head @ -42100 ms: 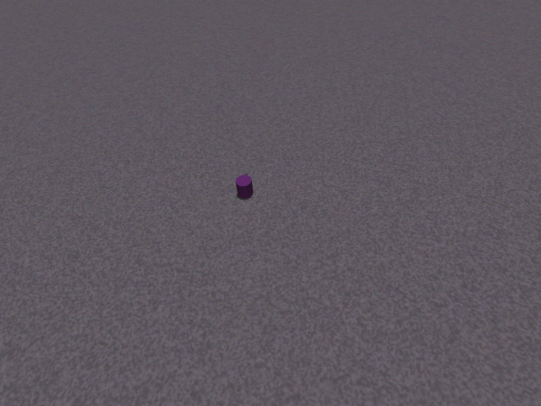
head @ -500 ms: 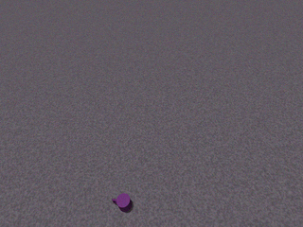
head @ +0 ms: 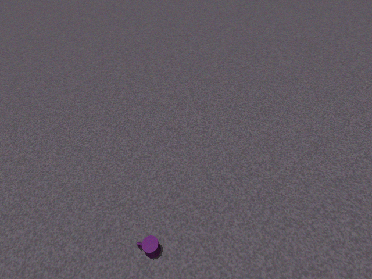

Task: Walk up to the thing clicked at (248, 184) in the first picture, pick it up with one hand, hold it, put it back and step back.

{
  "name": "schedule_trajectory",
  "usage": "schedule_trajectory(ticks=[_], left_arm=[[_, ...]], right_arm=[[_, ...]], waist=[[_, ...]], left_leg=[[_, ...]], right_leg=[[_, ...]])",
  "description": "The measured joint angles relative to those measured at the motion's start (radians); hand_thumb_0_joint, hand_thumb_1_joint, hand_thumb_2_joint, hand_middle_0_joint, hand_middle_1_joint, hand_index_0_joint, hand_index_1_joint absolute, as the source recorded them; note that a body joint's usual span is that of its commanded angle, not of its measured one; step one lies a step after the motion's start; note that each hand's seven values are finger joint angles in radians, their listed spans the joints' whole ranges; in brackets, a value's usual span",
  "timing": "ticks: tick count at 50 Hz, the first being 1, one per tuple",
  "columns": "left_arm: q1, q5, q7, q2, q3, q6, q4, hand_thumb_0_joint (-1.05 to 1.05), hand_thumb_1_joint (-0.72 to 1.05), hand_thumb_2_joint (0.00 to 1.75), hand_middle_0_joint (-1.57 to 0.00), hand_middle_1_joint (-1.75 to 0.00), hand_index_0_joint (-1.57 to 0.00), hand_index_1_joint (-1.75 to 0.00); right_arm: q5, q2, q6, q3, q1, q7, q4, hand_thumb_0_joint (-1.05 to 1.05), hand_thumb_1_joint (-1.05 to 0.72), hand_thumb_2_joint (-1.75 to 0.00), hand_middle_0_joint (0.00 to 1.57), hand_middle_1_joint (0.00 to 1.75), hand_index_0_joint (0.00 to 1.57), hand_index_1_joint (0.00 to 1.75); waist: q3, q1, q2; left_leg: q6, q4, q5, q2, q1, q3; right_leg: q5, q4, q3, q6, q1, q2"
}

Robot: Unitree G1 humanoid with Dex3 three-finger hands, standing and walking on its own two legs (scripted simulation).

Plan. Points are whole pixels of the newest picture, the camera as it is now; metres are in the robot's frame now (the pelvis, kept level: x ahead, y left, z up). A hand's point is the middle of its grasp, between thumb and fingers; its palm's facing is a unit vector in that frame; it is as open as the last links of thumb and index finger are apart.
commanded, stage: stand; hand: left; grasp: from above
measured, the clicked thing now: (148, 246) +0.43 +0.26 -0.74
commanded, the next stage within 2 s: step back in 0.26 s
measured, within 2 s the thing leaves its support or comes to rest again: neither
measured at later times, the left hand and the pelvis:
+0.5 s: hand out of the picture +0.08 +0.28 -0.17, palm faces -0.03 -0.92 -0.38, open 7.4 cm; pelvis -0.03 +0.02 -0.02, yaw +0 degrees
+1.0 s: hand out of the picture +0.00 +0.27 -0.17, palm faces -0.11 -0.91 -0.39, open 7.4 cm; pelvis -0.12 +0.02 -0.03, yaw -5 degrees
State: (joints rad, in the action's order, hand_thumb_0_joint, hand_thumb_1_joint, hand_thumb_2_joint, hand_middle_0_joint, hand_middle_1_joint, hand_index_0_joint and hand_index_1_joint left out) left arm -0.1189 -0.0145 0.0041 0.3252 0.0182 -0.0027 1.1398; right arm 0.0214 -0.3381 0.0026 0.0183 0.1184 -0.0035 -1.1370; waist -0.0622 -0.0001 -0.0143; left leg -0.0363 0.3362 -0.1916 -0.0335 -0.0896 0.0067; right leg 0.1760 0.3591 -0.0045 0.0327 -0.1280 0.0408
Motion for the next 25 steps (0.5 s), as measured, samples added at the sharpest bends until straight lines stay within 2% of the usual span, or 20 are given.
schedule_trajectory(ticks=[13,17,21,24,25], left_arm=[[0.003,0.001,-0.003,0.001,-0.005,-0.003,-0.009,0.00,0.91,0.90,-0.20,-0.30,-0.20,-0.30],[0.020,0.017,-0.002,0.011,0.018,0.005,-0.046,0.00,0.91,0.90,-0.20,-0.30,-0.20,-0.30],[0.051,0.016,0.002,0.028,0.033,0.018,-0.093,0.00,0.90,0.90,-0.21,-0.30,-0.20,-0.30],[0.066,0.003,0.004,0.040,0.038,0.034,-0.128,0.00,0.90,0.90,-0.21,-0.30,-0.20,-0.30],[0.069,0.000,0.004,0.045,0.038,0.039,-0.139,0.00,0.90,0.90,-0.21,-0.30,-0.20,-0.30]], right_arm=[[-0.001,-0.002,-0.001,-0.001,0.006,-0.003,0.001,0.00,-0.91,-0.90,0.21,0.30,0.20,0.29],[-0.013,-0.017,-0.018,0.004,-0.022,-0.009,0.033,0.00,-0.91,-0.90,0.21,0.30,0.20,0.29],[-0.019,-0.045,-0.030,0.018,-0.050,-0.008,0.078,0.00,-0.91,-0.90,0.21,0.30,0.20,0.29],[-0.017,-0.064,-0.041,0.031,-0.045,-0.009,0.108,0.00,-0.91,-0.90,0.21,0.30,0.20,0.29],[-0.017,-0.069,-0.042,0.034,-0.036,-0.010,0.117,0.00,-0.91,-0.90,0.21,0.30,0.20,0.29]], waist=[[-0.001,-0.003,-0.002],[-0.037,-0.007,-0.006],[-0.091,-0.011,-0.010],[-0.105,-0.010,0.005],[-0.101,-0.014,0.009]], left_leg=[[-0.007,-0.004,0.001,-0.008,-0.003,0.001],[-0.004,0.080,-0.027,-0.015,-0.072,0.003],[0.030,0.210,-0.054,-0.008,-0.164,0.008],[0.059,0.334,-0.169,0.037,-0.205,0.003],[0.067,0.340,-0.164,0.047,-0.203,-0.002]], right_leg=[[0.002,0.002,0.001,-0.007,-0.007,-0.008],[0.014,0.057,0.000,-0.011,-0.062,-0.015],[0.019,0.113,-0.002,-0.011,-0.123,-0.014],[0.031,0.168,-0.020,0.000,-0.173,0.005],[0.037,0.188,-0.022,0.005,-0.192,0.011]])
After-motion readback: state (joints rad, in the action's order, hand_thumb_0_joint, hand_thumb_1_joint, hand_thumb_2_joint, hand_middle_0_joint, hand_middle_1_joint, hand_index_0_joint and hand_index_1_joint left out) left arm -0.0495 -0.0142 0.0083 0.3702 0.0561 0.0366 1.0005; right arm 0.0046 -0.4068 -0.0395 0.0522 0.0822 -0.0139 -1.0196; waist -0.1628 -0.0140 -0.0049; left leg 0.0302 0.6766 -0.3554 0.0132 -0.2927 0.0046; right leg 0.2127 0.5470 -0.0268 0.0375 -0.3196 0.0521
